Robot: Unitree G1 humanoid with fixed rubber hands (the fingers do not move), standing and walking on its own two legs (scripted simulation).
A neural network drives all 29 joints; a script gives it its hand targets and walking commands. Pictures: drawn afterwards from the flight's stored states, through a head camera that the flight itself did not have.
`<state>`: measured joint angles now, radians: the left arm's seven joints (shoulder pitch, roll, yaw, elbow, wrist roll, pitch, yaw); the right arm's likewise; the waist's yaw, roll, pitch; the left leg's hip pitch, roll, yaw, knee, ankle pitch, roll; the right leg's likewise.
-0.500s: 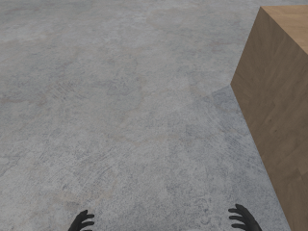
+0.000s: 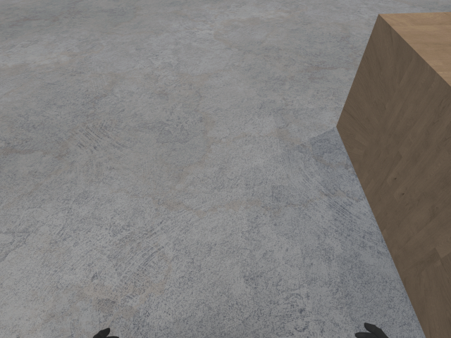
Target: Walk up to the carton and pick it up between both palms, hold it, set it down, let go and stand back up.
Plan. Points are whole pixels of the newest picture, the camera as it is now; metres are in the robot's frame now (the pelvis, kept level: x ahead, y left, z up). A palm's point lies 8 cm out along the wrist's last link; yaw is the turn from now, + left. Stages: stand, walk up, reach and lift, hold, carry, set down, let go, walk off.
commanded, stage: stand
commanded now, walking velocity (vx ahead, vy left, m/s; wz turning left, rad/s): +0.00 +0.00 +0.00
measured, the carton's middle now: out of the picture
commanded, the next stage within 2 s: walk up in 1.86 s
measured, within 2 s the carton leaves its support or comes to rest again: neither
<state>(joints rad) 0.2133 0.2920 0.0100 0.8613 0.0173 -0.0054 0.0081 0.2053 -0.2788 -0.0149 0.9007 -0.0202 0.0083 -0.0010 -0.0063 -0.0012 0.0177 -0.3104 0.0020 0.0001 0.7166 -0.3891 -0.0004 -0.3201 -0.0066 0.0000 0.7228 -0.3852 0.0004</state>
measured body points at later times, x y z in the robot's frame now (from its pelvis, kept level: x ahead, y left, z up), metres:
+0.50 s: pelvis +0.00 +0.00 +0.00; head -0.02 +0.00 +0.45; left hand +0.08 +0.28 -0.13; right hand +0.06 -0.27 -0.14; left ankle +0.00 +0.12 -0.72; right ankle +0.00 -0.12 -0.72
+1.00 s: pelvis +0.00 +0.00 +0.00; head -0.01 +0.00 +0.45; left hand +0.07 +0.28 -0.14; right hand +0.05 -0.27 -0.14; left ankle +0.00 +0.12 -0.72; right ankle +0.00 -0.12 -0.72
